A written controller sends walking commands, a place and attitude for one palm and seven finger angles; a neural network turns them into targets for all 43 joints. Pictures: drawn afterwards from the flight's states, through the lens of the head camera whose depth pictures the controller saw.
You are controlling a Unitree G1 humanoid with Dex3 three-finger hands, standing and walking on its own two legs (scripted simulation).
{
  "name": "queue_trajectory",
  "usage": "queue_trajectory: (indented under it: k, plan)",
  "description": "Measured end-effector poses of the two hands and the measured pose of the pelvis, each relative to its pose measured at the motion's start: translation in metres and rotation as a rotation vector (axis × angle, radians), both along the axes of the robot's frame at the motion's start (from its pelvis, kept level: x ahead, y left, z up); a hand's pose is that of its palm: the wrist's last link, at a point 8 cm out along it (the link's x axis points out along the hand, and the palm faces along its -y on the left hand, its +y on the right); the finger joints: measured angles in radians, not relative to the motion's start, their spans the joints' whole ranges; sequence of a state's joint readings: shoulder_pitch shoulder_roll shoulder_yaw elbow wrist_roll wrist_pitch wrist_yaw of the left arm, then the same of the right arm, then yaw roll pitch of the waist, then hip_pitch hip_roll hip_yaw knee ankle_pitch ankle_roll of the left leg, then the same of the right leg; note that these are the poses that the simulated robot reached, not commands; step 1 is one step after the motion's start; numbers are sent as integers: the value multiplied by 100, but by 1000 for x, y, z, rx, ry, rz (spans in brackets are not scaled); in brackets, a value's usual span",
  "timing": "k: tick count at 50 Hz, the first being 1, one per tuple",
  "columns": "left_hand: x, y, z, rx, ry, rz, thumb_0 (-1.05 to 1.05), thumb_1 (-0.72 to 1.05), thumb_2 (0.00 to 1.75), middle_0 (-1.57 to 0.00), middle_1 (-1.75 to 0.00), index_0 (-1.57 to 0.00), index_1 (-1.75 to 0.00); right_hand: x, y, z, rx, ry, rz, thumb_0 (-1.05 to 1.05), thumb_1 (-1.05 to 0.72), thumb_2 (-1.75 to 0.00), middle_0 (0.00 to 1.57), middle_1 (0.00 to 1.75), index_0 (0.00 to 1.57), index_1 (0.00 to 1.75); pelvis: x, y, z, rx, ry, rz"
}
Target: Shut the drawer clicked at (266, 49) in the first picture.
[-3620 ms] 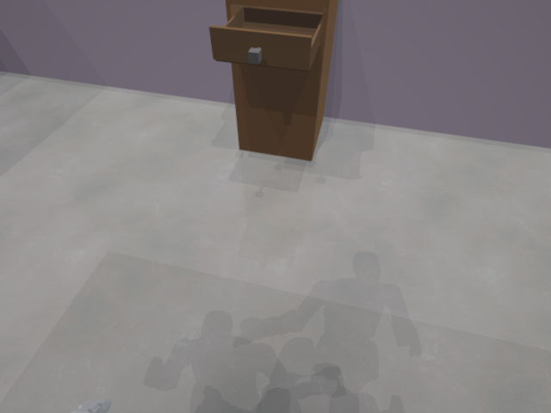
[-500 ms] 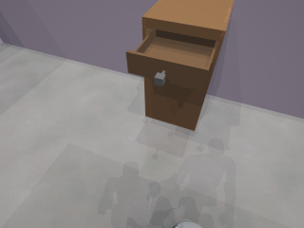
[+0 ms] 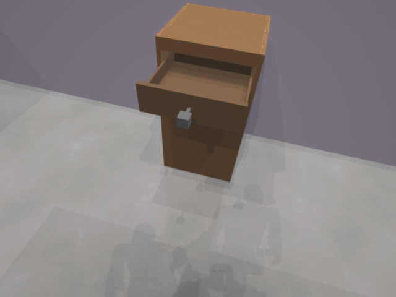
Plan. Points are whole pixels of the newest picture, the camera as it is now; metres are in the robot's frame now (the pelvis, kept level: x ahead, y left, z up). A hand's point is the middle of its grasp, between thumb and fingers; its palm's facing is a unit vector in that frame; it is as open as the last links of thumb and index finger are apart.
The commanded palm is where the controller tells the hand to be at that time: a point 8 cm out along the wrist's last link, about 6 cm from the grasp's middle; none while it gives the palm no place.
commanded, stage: turn to face it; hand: left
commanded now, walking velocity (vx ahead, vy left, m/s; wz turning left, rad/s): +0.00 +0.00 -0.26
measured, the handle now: (185, 116) +0.67 +0.09 -0.05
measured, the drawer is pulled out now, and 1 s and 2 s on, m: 0.26 0.26 0.26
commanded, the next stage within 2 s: take the last steps up to it in 0.06 s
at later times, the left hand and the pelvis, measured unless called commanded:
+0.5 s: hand out of the picture +0.06 +0.14 -0.15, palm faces -0.06 -0.98 -0.21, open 7.3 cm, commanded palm none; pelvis +0.02 -0.04 +0.01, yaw -6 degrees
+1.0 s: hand (130, 282) +0.19 +0.17 -0.17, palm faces -0.08 -0.98 -0.18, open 7.4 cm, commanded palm none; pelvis +0.16 -0.01 +0.01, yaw -8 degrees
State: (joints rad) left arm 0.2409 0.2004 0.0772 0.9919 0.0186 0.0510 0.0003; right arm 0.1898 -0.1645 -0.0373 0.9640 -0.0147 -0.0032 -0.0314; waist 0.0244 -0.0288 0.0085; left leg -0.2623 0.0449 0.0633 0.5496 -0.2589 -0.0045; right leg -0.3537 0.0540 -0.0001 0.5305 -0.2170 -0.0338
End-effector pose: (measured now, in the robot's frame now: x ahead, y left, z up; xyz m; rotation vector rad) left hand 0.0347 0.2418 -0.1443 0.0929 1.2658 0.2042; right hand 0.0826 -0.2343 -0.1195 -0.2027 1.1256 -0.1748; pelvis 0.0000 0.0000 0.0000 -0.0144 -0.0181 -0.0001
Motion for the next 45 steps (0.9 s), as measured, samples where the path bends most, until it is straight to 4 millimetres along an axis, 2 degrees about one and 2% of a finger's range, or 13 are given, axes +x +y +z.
queue_trajectory:
  k: [5, 10, 14, 19, 22, 26, 30, 33, 37, 41, 43, 45]
  plan:
    - [4, 10, 6, -5, 27, -39, 1, 91, 90, -20, -30, -20, -30, -29, 6, 7, -12, 68, -38, 0, -90, -90, 20, 30, 20, 30, 2, 7, 9, -9, 1, -31]
    - [7, 10, 10, 12, 68, -82, 1, 91, 90, -20, -30, -20, -30, -55, 6, 3, 5, 120, -96, 0, -90, -90, 20, 30, 20, 30, 1, 4, 11, -3, 4, -73]
    - [16, -4, 12, 25, 86, -143, 1, 91, 90, -20, -30, -20, -30, -80, -2, -7, 36, 154, -153, 0, -91, -90, 21, 30, 20, 30, 1, -5, 9, 3, 7, -102]
    - [33, -33, 11, 40, 31, -190, 1, 91, 90, -20, -30, -20, -30, -116, -20, -30, 87, 235, -209, 0, -91, -90, 21, 30, 20, 30, 4, -25, -2, 11, 3, -113]
    - [30, -48, 18, 31, 9, -169, 1, 91, 90, -20, -30, -20, -30, -122, -27, -29, 101, 292, -203, 1, -91, -90, 20, 30, 20, 30, 12, -32, 4, 11, -5, -109]
    - [14, -59, 21, 19, 69, -155, 1, 91, 90, -20, -30, -20, -30, -105, -36, -22, 107, 270, -209, 1, -91, -90, 20, 30, 20, 30, 25, -38, 11, 22, -6, -111]
    - [1, -65, 19, -7, 146, -137, 1, 91, 90, -20, -30, -20, -30, -72, -39, -16, 104, 231, -199, 1, -91, -90, 20, 30, 20, 30, 41, -39, 13, 21, -2, -109]
    - [-6, -66, 16, -27, 201, -114, 1, 91, 90, -20, -30, -20, -30, -39, -37, -14, 97, 204, -175, 1, -91, -90, 20, 30, 20, 29, 57, -36, 12, 14, 3, -111]
    - [-8, -58, 8, -47, 274, -81, 1, 90, 90, -20, -30, -20, -30, 19, -29, -13, 81, 149, -130, 1, -91, -90, 20, 30, 19, 29, 84, -27, 6, 5, 7, -111]
    - [6, -41, -9, -61, 337, -68, 1, 90, 90, -20, -30, -20, -30, 76, -17, -18, 42, 54, -98, 1, -91, -90, 20, 30, 20, 30, 115, -12, -9, 0, 3, -121]
    - [26, -32, -12, -53, 340, -88, 1, 90, 90, -20, -30, -20, -30, 90, -11, -17, 38, 25, -106, 0, -91, -90, 20, 30, 20, 30, 125, -9, -10, 12, -7, -137]
    - [56, -25, -10, -38, 305, -112, 1, 91, 90, -20, -30, -20, -30, 95, -6, -14, 45, 22, -127, 0, -91, -90, 20, 30, 20, 30, 135, -7, -6, 20, -11, -145]
